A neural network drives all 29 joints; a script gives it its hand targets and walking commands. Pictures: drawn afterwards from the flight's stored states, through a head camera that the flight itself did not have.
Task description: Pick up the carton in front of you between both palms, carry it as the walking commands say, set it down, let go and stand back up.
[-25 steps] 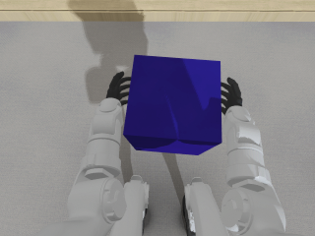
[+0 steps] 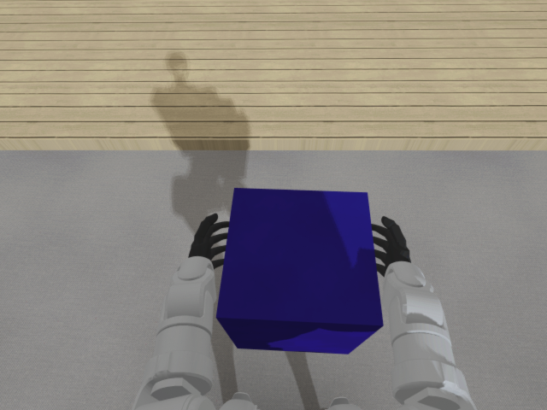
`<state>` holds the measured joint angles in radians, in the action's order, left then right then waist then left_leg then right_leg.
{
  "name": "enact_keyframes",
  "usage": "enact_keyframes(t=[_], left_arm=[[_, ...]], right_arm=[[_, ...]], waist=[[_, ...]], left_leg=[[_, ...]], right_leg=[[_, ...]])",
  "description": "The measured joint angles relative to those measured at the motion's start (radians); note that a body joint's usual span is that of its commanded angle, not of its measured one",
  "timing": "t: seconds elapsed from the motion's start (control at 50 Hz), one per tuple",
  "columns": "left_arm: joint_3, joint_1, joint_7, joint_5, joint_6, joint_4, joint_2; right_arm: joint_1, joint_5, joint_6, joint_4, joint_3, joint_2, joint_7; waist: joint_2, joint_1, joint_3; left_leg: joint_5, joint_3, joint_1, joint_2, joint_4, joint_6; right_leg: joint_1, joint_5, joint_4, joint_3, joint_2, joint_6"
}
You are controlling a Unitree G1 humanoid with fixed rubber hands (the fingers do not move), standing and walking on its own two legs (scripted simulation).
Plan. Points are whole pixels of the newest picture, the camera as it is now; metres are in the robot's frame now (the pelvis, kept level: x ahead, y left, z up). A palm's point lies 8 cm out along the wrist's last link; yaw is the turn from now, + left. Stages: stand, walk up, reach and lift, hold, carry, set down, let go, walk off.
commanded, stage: reach and lift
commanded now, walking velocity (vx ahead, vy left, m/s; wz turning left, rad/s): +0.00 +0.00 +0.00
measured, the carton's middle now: (296, 278) +0.35 +0.00 -0.08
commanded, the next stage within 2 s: hold in 1.28 s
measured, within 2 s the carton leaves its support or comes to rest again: neither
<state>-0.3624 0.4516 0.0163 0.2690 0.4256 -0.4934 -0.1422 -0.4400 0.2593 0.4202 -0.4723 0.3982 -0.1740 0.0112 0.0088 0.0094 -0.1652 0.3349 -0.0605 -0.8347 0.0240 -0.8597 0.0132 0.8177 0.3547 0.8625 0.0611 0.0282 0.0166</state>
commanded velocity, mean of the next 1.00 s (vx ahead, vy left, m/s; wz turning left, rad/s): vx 0.00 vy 0.00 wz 0.00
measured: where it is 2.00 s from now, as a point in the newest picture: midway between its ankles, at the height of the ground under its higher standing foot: outside the picture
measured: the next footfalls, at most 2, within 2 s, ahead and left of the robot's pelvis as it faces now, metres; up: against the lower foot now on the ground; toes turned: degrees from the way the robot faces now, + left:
none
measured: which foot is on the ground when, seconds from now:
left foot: down 0.00-1.00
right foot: down 0.00-1.00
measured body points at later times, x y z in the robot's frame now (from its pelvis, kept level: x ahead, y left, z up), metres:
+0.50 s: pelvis +0.01 +0.00 +0.05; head -0.02 +0.00 +0.50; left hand +0.32 +0.15 +0.07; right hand +0.32 -0.15 +0.07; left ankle +0.04 +0.13 -0.69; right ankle +0.03 -0.13 -0.69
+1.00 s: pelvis +0.02 +0.00 +0.06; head +0.00 +0.00 +0.50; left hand +0.33 +0.15 +0.08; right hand +0.33 -0.15 +0.08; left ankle +0.04 +0.13 -0.69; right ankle +0.03 -0.13 -0.69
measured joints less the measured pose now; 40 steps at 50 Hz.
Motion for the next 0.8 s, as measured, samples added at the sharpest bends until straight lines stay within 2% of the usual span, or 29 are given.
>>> enact_keyframes(t=[0.22, 0.36, 0.46, 0.6, 0.8], left_arm=[[0.063, -0.146, -0.007, -0.002, 0.079, 0.102, -0.022], [0.078, -0.154, 0.0, 0.02, 0.161, 0.118, -0.019], [0.045, -0.124, 0.014, 0.049, 0.183, 0.096, -0.027], [0.027, -0.1, 0.02, 0.054, 0.184, 0.114, -0.035], [0.054, -0.116, 0.021, 0.05, 0.197, 0.151, -0.03]], right_arm=[[0.127, -0.004, 0.081, 0.075, -0.086, 0.009, -0.012], [0.131, 0.026, 0.154, 0.08, -0.096, 0.01, -0.024], [0.101, 0.058, 0.176, 0.058, -0.067, 0.001, -0.036], [0.079, 0.064, 0.177, 0.077, -0.05, -0.006, -0.042], [0.094, 0.061, 0.19, 0.112, -0.076, -0.002, -0.044]], waist=[[-0.001, -0.006, 0.067], [0.0, -0.012, 0.114], [-0.001, -0.013, 0.154], [-0.002, -0.014, 0.196], [-0.002, -0.015, 0.21]], left_leg=[[-0.087, -0.005, 0.412, -0.007, 0.287, 0.0], [-0.127, -0.003, 0.605, -0.012, 0.403, 0.0], [-0.133, -0.001, 0.649, -0.012, 0.412, -0.001], [-0.138, 0.001, 0.662, -0.013, 0.413, -0.001], [-0.149, 0.002, 0.701, -0.014, 0.455, -0.002]], right_leg=[[-0.411, -0.086, -0.285, 0.0, -0.01, -0.006], [-0.601, -0.126, -0.398, 0.004, -0.012, -0.009], [-0.643, -0.131, -0.403, 0.005, -0.012, -0.01], [-0.656, -0.137, -0.405, 0.008, -0.012, -0.009], [-0.696, -0.151, -0.451, 0.01, -0.013, -0.008]])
